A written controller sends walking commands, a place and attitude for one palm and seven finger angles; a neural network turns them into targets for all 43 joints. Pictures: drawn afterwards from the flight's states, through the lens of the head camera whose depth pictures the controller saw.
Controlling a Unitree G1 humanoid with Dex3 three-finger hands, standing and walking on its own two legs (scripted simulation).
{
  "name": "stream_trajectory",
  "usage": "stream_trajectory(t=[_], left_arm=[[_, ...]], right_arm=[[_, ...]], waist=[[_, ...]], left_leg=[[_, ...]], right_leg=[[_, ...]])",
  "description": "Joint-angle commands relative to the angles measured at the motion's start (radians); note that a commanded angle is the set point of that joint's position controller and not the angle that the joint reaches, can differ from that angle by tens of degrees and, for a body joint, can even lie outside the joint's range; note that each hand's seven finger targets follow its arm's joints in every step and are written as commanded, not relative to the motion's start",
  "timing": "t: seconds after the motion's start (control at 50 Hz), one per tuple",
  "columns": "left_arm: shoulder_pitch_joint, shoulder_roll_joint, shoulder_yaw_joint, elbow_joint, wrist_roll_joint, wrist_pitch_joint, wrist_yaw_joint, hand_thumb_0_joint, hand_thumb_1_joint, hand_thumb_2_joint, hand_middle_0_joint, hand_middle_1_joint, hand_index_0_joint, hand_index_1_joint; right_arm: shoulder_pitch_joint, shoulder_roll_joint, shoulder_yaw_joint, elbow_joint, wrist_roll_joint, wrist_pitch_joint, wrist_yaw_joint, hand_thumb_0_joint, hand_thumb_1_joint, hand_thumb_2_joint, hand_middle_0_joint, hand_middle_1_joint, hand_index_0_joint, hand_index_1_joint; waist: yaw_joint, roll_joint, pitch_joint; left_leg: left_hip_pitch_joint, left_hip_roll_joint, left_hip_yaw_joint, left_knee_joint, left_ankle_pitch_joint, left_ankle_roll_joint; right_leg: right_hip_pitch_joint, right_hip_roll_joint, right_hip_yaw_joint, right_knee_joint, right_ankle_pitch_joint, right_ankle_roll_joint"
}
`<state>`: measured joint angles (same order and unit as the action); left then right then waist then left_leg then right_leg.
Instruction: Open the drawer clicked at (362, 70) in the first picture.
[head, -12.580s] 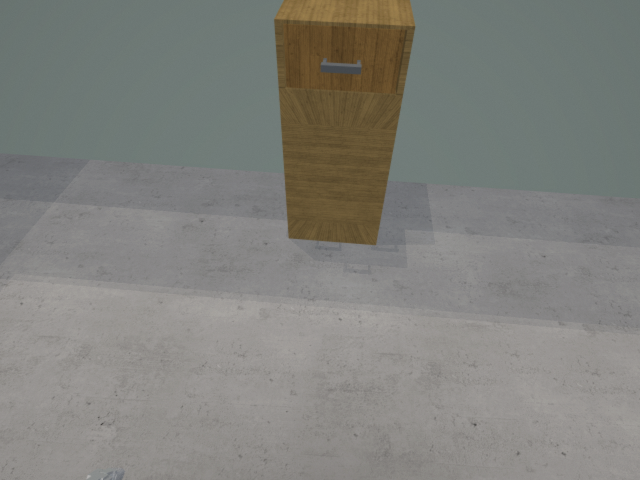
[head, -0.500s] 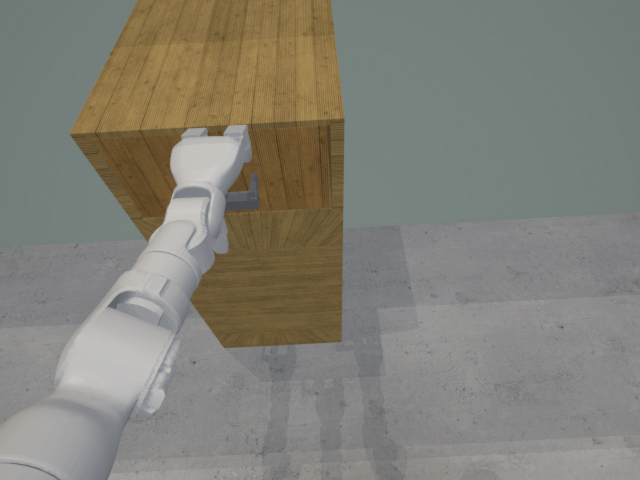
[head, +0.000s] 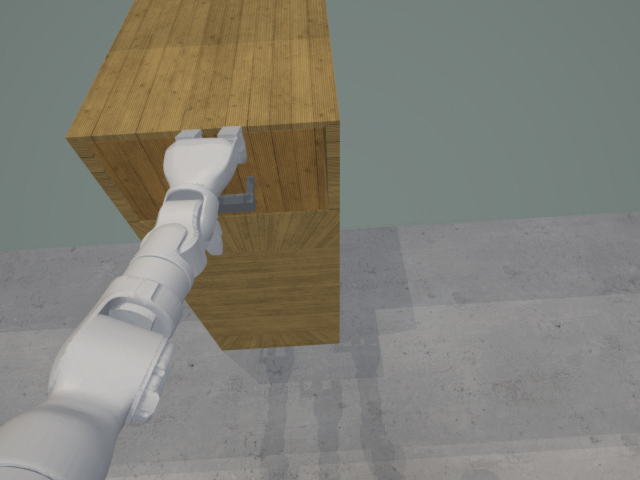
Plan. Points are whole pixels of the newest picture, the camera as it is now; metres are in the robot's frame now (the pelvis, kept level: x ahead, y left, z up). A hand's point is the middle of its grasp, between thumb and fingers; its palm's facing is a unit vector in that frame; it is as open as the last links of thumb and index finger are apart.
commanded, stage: move the hooked fingers above the handle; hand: left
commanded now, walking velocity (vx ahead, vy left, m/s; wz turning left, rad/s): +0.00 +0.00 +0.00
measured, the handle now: (218, 194) +0.53 +0.14 +0.02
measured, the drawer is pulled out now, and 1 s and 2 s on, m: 0.00 0.00 0.00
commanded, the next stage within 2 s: lower the fingers behind the handle in 0.88 s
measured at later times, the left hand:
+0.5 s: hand (207, 188) +0.49 +0.13 +0.08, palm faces +0.00 -0.02 -1.00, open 13.7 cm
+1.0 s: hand (201, 191) +0.48 +0.14 +0.07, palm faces +0.01 -0.02 -1.00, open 13.8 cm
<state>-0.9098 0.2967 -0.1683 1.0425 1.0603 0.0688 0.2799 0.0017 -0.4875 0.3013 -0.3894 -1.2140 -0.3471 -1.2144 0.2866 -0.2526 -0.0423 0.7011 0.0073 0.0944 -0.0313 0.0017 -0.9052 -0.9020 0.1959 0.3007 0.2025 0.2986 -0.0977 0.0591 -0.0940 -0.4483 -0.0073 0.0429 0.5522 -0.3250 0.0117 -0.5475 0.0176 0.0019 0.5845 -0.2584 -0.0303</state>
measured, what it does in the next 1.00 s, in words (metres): stands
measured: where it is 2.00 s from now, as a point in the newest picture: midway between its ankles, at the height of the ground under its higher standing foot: outside the picture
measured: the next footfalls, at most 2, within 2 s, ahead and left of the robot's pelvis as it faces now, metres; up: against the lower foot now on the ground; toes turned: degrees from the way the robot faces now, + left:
none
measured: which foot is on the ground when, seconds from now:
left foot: down 0.00-1.00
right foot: down 0.00-1.00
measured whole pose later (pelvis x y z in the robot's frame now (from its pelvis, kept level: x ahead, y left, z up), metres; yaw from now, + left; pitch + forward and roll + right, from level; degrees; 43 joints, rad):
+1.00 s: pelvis +0.01 +0.01 +0.00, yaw +0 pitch +13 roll +1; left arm -0.88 0.30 -0.19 1.00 1.05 0.06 0.27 0.00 -0.49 0.30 -0.35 -1.22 -0.32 -1.20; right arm 0.29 -0.25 -0.05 0.71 0.00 0.10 -0.02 0.00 -0.91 -0.90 0.20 0.30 0.20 0.30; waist -0.07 0.06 -0.11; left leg -0.45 -0.01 0.04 0.57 -0.34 0.02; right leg -0.54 0.01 0.00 0.59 -0.27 -0.02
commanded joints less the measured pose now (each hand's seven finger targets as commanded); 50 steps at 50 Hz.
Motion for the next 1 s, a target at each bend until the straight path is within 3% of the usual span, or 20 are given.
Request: stream_trajectory(t=[0.0, 0.1, 0.14, 0.16, 0.2, 0.32, 0.36, 0.42, 0.54, 0.56, 0.58, 0.64, 0.66, 0.7, 0.76, 0.82, 0.9, 0.92, 0.96, 0.98], left_arm=[[-0.557, 0.296, 0.101, -0.229, 0.003, 0.013, 0.056, 0.000, -0.500, 0.300, -0.300, -1.200, -0.300, -1.200], [-0.550, 0.281, 0.092, -0.233, 0.007, 0.011, 0.056, 0.000, -0.500, 0.300, -0.300, -1.200, -0.300, -1.200], [-0.504, 0.336, 0.138, -0.219, 0.010, 0.016, 0.057, 0.000, -0.500, 0.300, -0.300, -1.200, -0.300, -1.200], [-0.525, 0.287, 0.091, -0.226, 0.010, 0.019, 0.056, 0.000, -0.500, 0.300, -0.300, -1.200, -0.300, -1.200], [-0.532, 0.264, 0.077, -0.219, 0.012, 0.019, 0.055, 0.000, -0.500, 0.300, -0.300, -1.200, -0.300, -1.200], [-0.511, 0.259, 0.076, -0.233, 0.004, 0.020, 0.042, 0.000, -0.500, 0.300, -0.300, -1.200, -0.300, -1.200], [-0.500, 0.238, 0.057, -0.220, 0.001, 0.022, 0.036, 0.000, -0.500, 0.300, -0.300, -1.200, -0.300, -1.200], [-0.488, 0.280, 0.087, -0.200, -0.001, 0.023, 0.028, 0.000, -0.500, 0.300, -0.300, -1.200, -0.300, -1.200], [-0.457, 0.271, 0.084, -0.225, 0.001, 0.009, 0.021, 0.000, -0.500, 0.300, -0.300, -1.200, -0.300, -1.200], [-0.434, 0.246, 0.066, -0.214, 0.000, 0.013, 0.018, 0.000, -0.500, 0.300, -0.300, -1.200, -0.300, -1.200], [-0.450, 0.199, 0.023, -0.220, -0.006, 0.015, 0.012, 0.000, -0.500, 0.300, -0.300, -1.200, -0.300, -1.200], [-0.483, 0.245, 0.057, -0.242, -0.010, 0.000, 0.006, 0.000, -0.500, 0.300, -0.300, -1.200, -0.300, -1.200], [-0.477, 0.210, 0.029, -0.250, -0.013, -0.005, 0.001, 0.000, -0.500, 0.300, -0.300, -1.200, -0.300, -1.200], [-0.468, 0.224, 0.049, -0.270, -0.015, -0.025, -0.001, 0.000, -0.500, 0.300, -0.300, -1.200, -0.300, -1.200], [-0.452, 0.190, 0.022, -0.277, -0.012, -0.032, 0.002, 0.000, -0.500, 0.300, -0.300, -1.200, -0.300, -1.200], [-0.487, 0.182, 0.015, -0.269, -0.012, -0.025, 0.014, 0.000, -0.500, 0.300, -0.300, -1.200, -0.300, -1.200], [-0.513, 0.227, 0.058, -0.272, -0.007, -0.016, 0.037, 0.000, -0.500, 0.300, -0.300, -1.200, -0.300, -1.200], [-0.506, 0.197, 0.033, -0.268, -0.008, -0.010, 0.037, 0.000, -0.500, 0.300, -0.300, -1.200, -0.300, -1.200], [-0.472, 0.221, 0.057, -0.223, -0.005, 0.009, 0.037, 0.000, -0.500, 0.300, -0.300, -1.200, -0.300, -1.200], [-0.487, 0.188, 0.025, -0.218, -0.004, 0.015, 0.035, 0.000, -0.500, 0.300, -0.300, -1.200, -0.300, -1.200]], right_arm=[[0.058, -0.126, -0.043, -0.084, -0.002, -0.025, -0.013, 0.000, -0.900, -0.900, 0.200, 0.300, 0.200, 0.300], [0.059, -0.125, -0.044, -0.082, -0.003, -0.026, -0.011, 0.000, -0.900, -0.900, 0.200, 0.300, 0.200, 0.300], [0.056, -0.126, -0.043, -0.086, -0.001, -0.022, -0.014, 0.000, -0.900, -0.900, 0.200, 0.300, 0.200, 0.300], [0.050, -0.125, -0.041, -0.088, 0.000, -0.022, -0.014, 0.000, -0.900, -0.900, 0.200, 0.300, 0.200, 0.300], [0.057, -0.124, -0.045, -0.082, 0.000, -0.025, -0.009, 0.000, -0.900, -0.900, 0.200, 0.300, 0.200, 0.300], [0.061, -0.129, -0.048, -0.082, -0.002, -0.022, -0.007, 0.000, -0.900, -0.900, 0.200, 0.300, 0.200, 0.300], [0.056, -0.130, -0.045, -0.081, 0.000, -0.022, -0.007, 0.000, -0.900, -0.900, 0.200, 0.300, 0.200, 0.300], [0.057, -0.134, -0.044, -0.080, 0.002, -0.020, -0.010, 0.000, -0.900, -0.900, 0.200, 0.300, 0.200, 0.300], [0.054, -0.132, -0.047, -0.088, 0.001, -0.020, -0.007, 0.000, -0.900, -0.900, 0.200, 0.300, 0.200, 0.300], [0.050, -0.131, -0.045, -0.093, 0.002, -0.019, -0.007, 0.000, -0.900, -0.900, 0.200, 0.300, 0.200, 0.300], [0.049, -0.129, -0.045, -0.092, 0.004, -0.019, -0.005, 0.000, -0.900, -0.900, 0.200, 0.300, 0.200, 0.300], [0.058, -0.135, -0.050, -0.088, 0.003, -0.021, -0.007, 0.000, -0.900, -0.900, 0.200, 0.300, 0.200, 0.300], [0.058, -0.129, -0.049, -0.091, 0.002, -0.021, -0.006, 0.000, -0.900, -0.900, 0.200, 0.300, 0.200, 0.300], [0.062, -0.128, -0.053, -0.091, -0.002, -0.023, -0.004, 0.000, -0.900, -0.900, 0.200, 0.300, 0.200, 0.300], [0.061, -0.126, -0.053, -0.086, -0.001, -0.020, 0.001, 0.000, -0.900, -0.900, 0.200, 0.300, 0.200, 0.300], [0.064, -0.128, -0.054, -0.077, 0.001, -0.019, 0.007, 0.000, -0.900, -0.900, 0.200, 0.300, 0.200, 0.300], [0.063, -0.129, -0.055, -0.074, -0.007, -0.017, 0.006, 0.000, -0.900, -0.900, 0.200, 0.300, 0.200, 0.300], [0.064, -0.123, -0.054, -0.077, -0.008, -0.017, 0.009, 0.000, -0.900, -0.900, 0.200, 0.300, 0.200, 0.300], [0.062, -0.129, -0.050, -0.074, -0.005, -0.010, 0.007, 0.000, -0.900, -0.900, 0.200, 0.300, 0.200, 0.300], [0.060, -0.127, -0.049, -0.075, -0.003, -0.009, 0.008, 0.000, -0.900, -0.900, 0.200, 0.300, 0.200, 0.300]], waist=[[0.004, -0.099, -0.439], [0.004, -0.090, -0.430], [0.024, -0.104, -0.440], [0.008, -0.095, -0.414], [0.005, -0.084, -0.413], [0.007, -0.100, -0.435], [0.004, -0.102, -0.398], [0.008, -0.107, -0.391], [0.017, -0.095, -0.396], [0.020, -0.098, -0.386], [0.004, -0.099, -0.371], [0.001, -0.093, -0.395], [0.002, -0.088, -0.402], [0.009, -0.088, -0.428], [0.006, -0.078, -0.400], [-0.008, -0.081, -0.370], [0.004, -0.063, -0.425], [0.004, -0.055, -0.431], [0.007, -0.095, -0.406], [-0.003, -0.090, -0.386]], left_leg=[[0.067, -0.027, 0.014, -0.033, 0.326, 0.026], [0.077, -0.023, 0.014, -0.034, 0.351, 0.024], [0.061, -0.024, 0.018, -0.036, 0.344, 0.025], [0.061, -0.024, 0.018, -0.040, 0.334, 0.024], [0.079, -0.022, 0.015, -0.036, 0.344, 0.022], [0.093, -0.019, 0.015, -0.034, 0.366, 0.025], [0.086, -0.019, 0.014, -0.041, 0.342, 0.024], [0.071, -0.019, 0.015, -0.044, 0.321, 0.025], [0.080, -0.019, 0.018, -0.037, 0.347, 0.024], [0.078, -0.020, 0.018, -0.038, 0.351, 0.023], [0.084, -0.019, 0.017, -0.038, 0.338, 0.023], [0.095, -0.020, 0.013, -0.031, 0.332, 0.027], [0.100, -0.023, 0.013, -0.029, 0.342, 0.026], [0.111, -0.021, 0.011, -0.021, 0.381, 0.025], [0.115, -0.020, 0.006, -0.019, 0.389, 0.022], [0.112, -0.018, -0.003, -0.017, 0.369, 0.021], [0.118, -0.020, -0.003, -0.010, 0.402, 0.018], [0.120, -0.020, -0.002, -0.008, 0.412, 0.019], [0.099, -0.019, 0.003, -0.012, 0.400, 0.018], [0.091, -0.019, 0.002, -0.014, 0.389, 0.018]], right_leg=[[0.352, -0.003, 0.016, -0.037, 0.351, 0.004], [0.343, -0.002, 0.010, -0.034, 0.367, 0.001], [0.369, -0.002, 0.015, -0.030, 0.374, 0.004], [0.343, -0.002, 0.010, -0.036, 0.362, 0.004], [0.322, 0.001, 0.006, -0.036, 0.348, 0.000], [0.338, 0.000, 0.008, -0.033, 0.378, 0.002], [0.319, 0.000, 0.006, -0.041, 0.355, 0.002], [0.328, -0.003, 0.011, -0.045, 0.340, 0.003], [0.331, -0.001, 0.010, -0.038, 0.365, 0.001], [0.326, 0.000, 0.006, -0.038, 0.366, 0.000], [0.305, 0.000, 0.004, -0.044, 0.352, 0.002], [0.311, -0.001, 0.013, -0.043, 0.346, 0.002], [0.314, -0.002, 0.011, -0.041, 0.358, 0.002], [0.335, -0.002, 0.011, -0.035, 0.389, -0.001], [0.298, 0.003, 0.003, -0.031, 0.385, -0.002], [0.259, 0.006, -0.003, -0.032, 0.345, -0.004], [0.288, 0.005, 0.001, -0.021, 0.368, -0.007], [0.289, 0.006, -0.002, -0.016, 0.382, -0.006], [0.294, 0.007, -0.002, -0.018, 0.384, -0.003], [0.275, 0.006, -0.006, -0.019, 0.371, -0.003]])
